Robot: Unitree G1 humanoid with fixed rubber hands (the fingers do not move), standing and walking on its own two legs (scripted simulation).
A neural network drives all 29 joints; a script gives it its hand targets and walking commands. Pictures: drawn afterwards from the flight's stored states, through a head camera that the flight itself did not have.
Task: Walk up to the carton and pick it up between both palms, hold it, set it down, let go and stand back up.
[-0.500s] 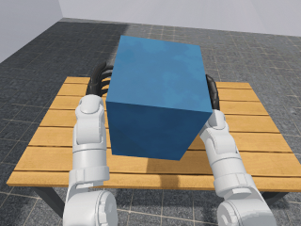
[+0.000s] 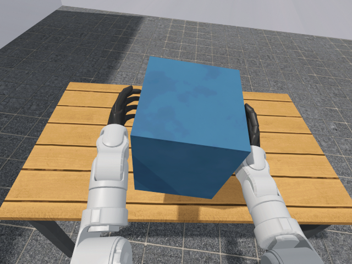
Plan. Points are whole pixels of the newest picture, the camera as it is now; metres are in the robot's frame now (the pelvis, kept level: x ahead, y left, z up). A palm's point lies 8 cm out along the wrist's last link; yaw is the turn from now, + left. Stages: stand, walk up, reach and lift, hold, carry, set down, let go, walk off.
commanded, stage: set down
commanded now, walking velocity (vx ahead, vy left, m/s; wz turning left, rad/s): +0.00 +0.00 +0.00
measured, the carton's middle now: (183, 133) +0.37 -0.01 +0.09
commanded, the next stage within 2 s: none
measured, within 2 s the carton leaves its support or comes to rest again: neither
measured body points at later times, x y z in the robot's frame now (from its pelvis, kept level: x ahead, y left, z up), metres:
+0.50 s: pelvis +0.00 +0.00 +0.00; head -0.01 +0.03 +0.45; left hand +0.41 +0.11 +0.11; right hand +0.35 -0.18 +0.09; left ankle +0.01 +0.12 -0.75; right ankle -0.02 -0.13 -0.75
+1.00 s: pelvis +0.01 +0.01 +0.00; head +0.03 +0.04 +0.45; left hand +0.43 +0.11 +0.07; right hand +0.36 -0.17 +0.05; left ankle +0.01 +0.12 -0.75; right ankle -0.02 -0.13 -0.75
